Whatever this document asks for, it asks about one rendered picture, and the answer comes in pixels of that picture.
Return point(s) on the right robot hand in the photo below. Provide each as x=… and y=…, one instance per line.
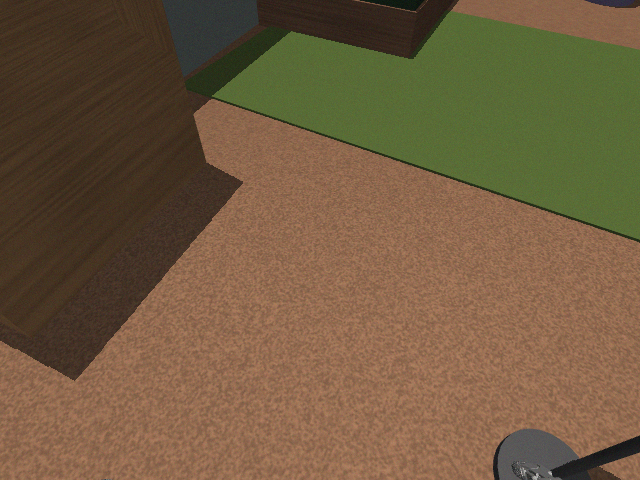
x=528, y=471

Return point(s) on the bed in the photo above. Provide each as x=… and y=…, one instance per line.
x=391, y=26

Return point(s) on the floor lamp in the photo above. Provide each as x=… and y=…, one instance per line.
x=539, y=447

